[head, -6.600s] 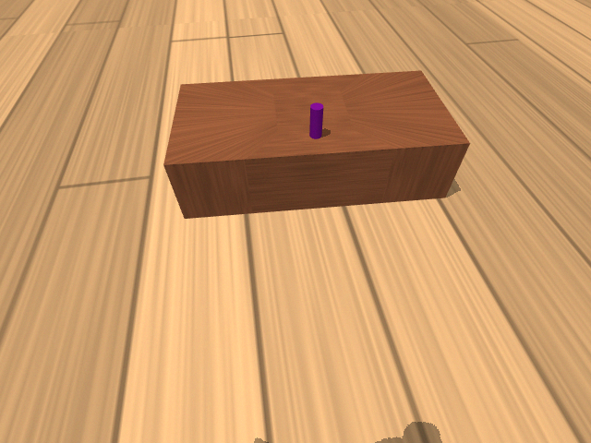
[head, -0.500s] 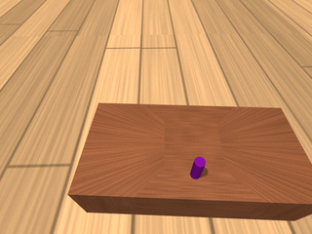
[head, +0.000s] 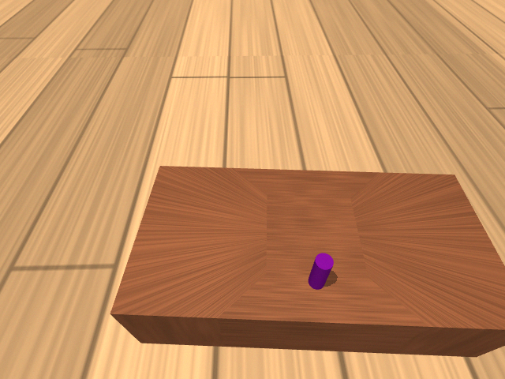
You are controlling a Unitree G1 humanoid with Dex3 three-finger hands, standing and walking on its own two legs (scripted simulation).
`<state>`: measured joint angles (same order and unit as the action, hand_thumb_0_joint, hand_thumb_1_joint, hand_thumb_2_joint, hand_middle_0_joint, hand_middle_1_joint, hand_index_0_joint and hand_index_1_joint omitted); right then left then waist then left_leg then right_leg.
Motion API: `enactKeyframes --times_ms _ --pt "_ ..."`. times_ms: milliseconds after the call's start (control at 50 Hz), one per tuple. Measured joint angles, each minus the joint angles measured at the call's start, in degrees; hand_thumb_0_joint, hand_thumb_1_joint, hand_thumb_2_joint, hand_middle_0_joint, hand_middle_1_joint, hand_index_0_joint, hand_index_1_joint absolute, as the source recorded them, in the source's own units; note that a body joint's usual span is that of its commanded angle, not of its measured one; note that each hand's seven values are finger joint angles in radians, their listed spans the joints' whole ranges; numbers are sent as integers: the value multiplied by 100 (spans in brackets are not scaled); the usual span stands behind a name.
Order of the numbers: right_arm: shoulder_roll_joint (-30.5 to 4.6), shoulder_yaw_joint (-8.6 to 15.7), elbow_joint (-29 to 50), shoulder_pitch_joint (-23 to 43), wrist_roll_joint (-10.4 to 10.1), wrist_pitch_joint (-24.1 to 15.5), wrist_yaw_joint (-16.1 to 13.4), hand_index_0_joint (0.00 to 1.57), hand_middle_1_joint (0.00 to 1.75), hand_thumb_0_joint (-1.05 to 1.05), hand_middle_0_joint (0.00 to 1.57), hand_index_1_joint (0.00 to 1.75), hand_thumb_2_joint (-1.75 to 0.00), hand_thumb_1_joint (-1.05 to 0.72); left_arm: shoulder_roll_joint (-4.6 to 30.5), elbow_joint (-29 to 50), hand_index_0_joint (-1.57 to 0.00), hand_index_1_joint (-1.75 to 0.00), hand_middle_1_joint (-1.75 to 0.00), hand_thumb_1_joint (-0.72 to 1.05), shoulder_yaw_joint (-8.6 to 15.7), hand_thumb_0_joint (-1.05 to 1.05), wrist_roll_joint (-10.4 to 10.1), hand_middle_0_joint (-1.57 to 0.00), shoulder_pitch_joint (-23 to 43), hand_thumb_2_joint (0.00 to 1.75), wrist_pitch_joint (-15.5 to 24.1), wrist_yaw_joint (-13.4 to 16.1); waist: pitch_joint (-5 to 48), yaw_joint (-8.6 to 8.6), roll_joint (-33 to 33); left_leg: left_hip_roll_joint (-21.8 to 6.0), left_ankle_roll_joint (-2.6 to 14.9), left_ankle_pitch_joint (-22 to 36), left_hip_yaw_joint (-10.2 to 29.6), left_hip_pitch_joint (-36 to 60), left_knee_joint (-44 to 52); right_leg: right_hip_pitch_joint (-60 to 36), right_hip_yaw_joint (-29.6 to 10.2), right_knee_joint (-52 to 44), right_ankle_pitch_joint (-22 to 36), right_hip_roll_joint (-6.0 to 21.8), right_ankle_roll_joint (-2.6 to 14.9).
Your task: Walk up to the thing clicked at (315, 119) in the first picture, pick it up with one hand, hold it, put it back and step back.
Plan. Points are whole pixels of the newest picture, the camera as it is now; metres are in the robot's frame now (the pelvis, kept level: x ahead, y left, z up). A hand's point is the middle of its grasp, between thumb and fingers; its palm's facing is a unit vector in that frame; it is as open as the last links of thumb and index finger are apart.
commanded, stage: stand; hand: right
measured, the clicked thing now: (320, 272) +0.47 -0.18 -0.38
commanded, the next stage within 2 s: go down in 0.24 s
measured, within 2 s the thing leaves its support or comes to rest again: neither
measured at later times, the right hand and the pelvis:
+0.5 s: hand out of the picture +0.13 -0.25 -0.16, palm faces +0.07 +0.95 -0.32, open 9.1 cm; pelvis -0.01 +0.00 -0.01, yaw -1 degrees
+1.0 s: hand out of the picture +0.14 -0.27 -0.16, palm faces +0.05 +0.94 -0.33, open 16.8 cm; pelvis +0.00 -0.02 -0.03, yaw -2 degrees
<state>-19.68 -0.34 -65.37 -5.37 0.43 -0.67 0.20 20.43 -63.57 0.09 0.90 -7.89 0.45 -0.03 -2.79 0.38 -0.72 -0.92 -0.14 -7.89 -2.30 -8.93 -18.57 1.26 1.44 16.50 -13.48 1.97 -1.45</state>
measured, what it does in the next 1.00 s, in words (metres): stands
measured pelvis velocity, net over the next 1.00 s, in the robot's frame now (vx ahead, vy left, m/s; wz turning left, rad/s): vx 0.00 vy -0.02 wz -0.03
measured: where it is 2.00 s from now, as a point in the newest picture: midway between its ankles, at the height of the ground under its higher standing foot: outside the picture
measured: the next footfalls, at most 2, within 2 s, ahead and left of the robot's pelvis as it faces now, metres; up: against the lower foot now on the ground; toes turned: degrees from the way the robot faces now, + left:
none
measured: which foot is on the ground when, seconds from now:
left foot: down 0.00-1.00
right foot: down 0.00-1.00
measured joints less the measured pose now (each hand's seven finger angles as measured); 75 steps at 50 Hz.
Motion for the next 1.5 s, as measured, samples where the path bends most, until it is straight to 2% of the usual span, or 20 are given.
enactKeyframes --times_ms 360,400,460,540,600,680,800,960,1080,1260,1380,1500 --pt "7 10 -12 -50 7 1 10 20 29 0 20 30 -90 -91 11 5 -20 -30 -30 90 -7 1 5 -20 -49 90 4 4 -16 2 -19 24 20 -17 2 -34 -14 18 5 -14 -4 24 -22" --pt "71 155 282 -42 -87 -33 -28 18 27 0 18 28 -88 -88 -21 466 -20 -30 -30 90 36 1 -132 -20 -221 90 51 89 -13 -29 -25 -2 19 -85 -47 -255 -194 298 -53 246 -94 11 -4" --pt "170 484 360 400 -32 -133 -3 14 21 0 14 21 -80 -80 -152 1037 -21 -31 -31 90 99 1 -238 -20 -315 91 167 156 -101 -21 12 -35 21 -195 -81 -714 -573 822 -104 734 -245 -5 11" --pt "98 842 485 822 230 -13 155 10 13 0 11 14 -60 -61 -405 1560 -21 -31 -31 90 142 1 -242 -21 -382 91 175 222 -7 -79 111 -40 33 -285 -80 -1216 -919 1359 -117 1163 -382 1 -5" --pt "32 948 735 837 443 269 231 9 9 0 10 9 -44 -46 -542 1844 -21 -31 -31 90 117 1 -239 -21 -518 91 170 253 125 -103 138 -21 33 -311 -61 -1321 -983 1481 -99 1290 -453 21 -1" --pt "53 843 1215 664 487 822 231 8 6 0 10 6 -27 -26 -580 2116 -21 -31 -31 90 71 1 -276 -20 -639 90 207 287 246 -115 46 -23 0 -334 -66 -1302 -979 1518 -106 1401 -541 19 35" --pt "207 698 2017 190 352 1450 242 7 4 0 8 4 -13 4 -587 2392 -21 -31 -31 90 37 1 -297 -20 -562 89 378 324 294 -114 -59 -75 -76 -425 -59 -1416 -1122 1680 -108 1639 -687 -29 116" --pt "282 703 2856 -216 380 1564 113 6 4 -1 6 4 -7 32 -647 2431 -20 -31 -31 90 -2 1 -179 -20 -473 89 674 378 351 -37 22 -152 -136 -729 -117 -1824 -1667 2140 -189 2234 -999 -84 162" --pt "253 616 3540 -570 263 1712 52 5 4 -1 6 4 -5 43 -681 2456 -20 -31 -31 89 -11 1 -147 -21 -541 90 779 443 584 -72 -39 -161 -171 -957 -167 -2023 -2001 2394 -251 2657 -1265 -78 181" --pt "200 483 4350 -928 132 2218 109 5 4 -1 5 5 -3 51 -697 2665 -20 -31 -31 89 -43 1 -184 -20 -632 90 826 447 814 -152 -149 -148 -191 -1170 -200 -2303 -2391 2714 -297 3128 -1524 -51 192" --pt "172 520 4887 -1175 94 2517 108 5 5 -1 5 5 -3 53 -682 2844 -20 -31 -30 90 -71 1 -200 -20 -653 90 880 456 847 -158 -135 -140 -167 -1265 -224 -2570 -2663 2987 -332 3407 -1620 -35 176" --pt "128 649 5289 -1384 53 2630 117 5 5 -1 5 5 -4 56 -657 2954 -20 -31 -30 90 -69 1 -193 -20 -675 90 954 540 916 -137 -126 -145 -134 -1365 -278 -2845 -2958 3279 -399 3704 -1707 -29 145"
